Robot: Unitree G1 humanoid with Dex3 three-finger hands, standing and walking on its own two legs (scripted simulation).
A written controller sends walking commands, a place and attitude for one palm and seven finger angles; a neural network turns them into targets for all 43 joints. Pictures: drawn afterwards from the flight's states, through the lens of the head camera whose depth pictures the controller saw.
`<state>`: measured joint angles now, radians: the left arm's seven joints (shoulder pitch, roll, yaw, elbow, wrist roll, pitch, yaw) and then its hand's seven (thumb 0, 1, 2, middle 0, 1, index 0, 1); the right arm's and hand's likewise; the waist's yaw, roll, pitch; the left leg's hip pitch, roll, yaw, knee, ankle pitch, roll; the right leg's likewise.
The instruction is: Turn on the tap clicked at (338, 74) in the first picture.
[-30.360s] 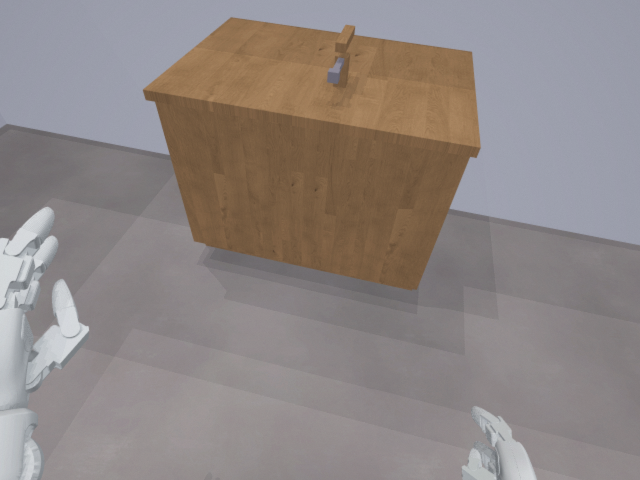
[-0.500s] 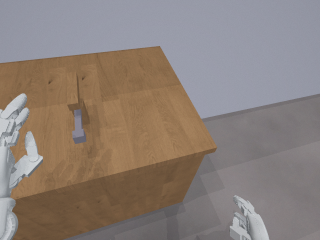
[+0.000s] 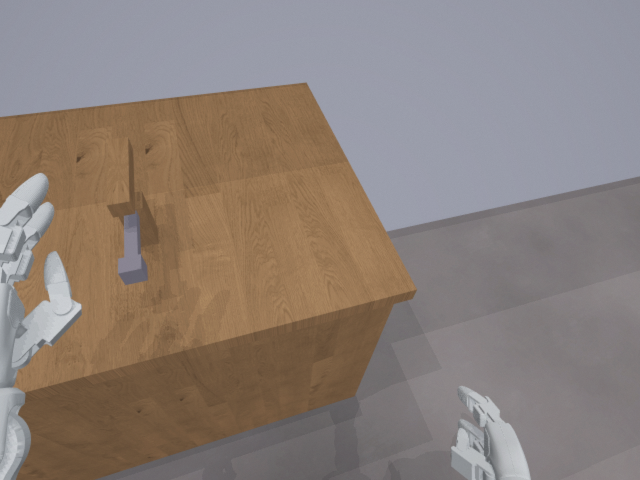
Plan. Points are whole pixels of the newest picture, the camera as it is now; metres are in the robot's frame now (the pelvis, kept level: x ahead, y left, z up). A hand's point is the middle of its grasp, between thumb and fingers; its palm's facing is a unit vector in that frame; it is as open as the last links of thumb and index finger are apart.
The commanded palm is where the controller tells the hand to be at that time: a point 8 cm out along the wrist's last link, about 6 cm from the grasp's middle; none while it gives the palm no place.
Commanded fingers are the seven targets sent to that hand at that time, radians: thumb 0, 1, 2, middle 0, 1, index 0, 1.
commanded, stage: shuffle to correct the standing spot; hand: left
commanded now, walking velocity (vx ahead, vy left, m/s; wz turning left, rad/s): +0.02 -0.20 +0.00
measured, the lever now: (133, 269) +0.35 +0.28 +0.03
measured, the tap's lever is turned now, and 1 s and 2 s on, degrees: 0 0 0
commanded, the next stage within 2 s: come to a stop and stand still in 0.32 s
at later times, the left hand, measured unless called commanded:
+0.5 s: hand (157, 299) +0.24 +0.18 +0.16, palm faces +0.31 -0.87 -0.39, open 7.4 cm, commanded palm +0.18 +0.22 +0.17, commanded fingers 0.00 0.90 0.90 -0.20 -0.30 -0.20 -0.30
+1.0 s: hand (90, 331) +0.22 +0.24 +0.14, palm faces +0.22 -0.89 -0.41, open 7.4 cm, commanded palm +0.15 +0.29 +0.17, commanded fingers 0.00 0.90 0.90 -0.20 -0.30 -0.20 -0.30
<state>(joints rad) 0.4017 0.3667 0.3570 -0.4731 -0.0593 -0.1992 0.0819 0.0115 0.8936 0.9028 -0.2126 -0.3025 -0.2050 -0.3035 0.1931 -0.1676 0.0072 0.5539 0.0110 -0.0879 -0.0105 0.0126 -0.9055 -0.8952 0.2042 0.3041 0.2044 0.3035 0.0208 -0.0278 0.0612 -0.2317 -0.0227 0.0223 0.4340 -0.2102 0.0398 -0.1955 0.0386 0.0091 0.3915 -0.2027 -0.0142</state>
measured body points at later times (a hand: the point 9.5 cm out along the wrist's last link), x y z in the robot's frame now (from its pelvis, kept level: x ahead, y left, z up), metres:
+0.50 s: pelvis +0.02 -0.06 -0.01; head +0.04 -0.05 +0.44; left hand +0.22 +0.22 +0.18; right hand +0.18 -0.31 -0.09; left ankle +0.01 +0.09 -0.74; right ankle +0.00 -0.11 -0.74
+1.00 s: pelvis -0.02 +0.02 +0.00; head +0.02 +0.02 +0.44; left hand +0.20 +0.28 +0.16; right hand +0.17 -0.21 -0.08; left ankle +0.01 +0.09 -0.74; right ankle +0.00 -0.11 -0.74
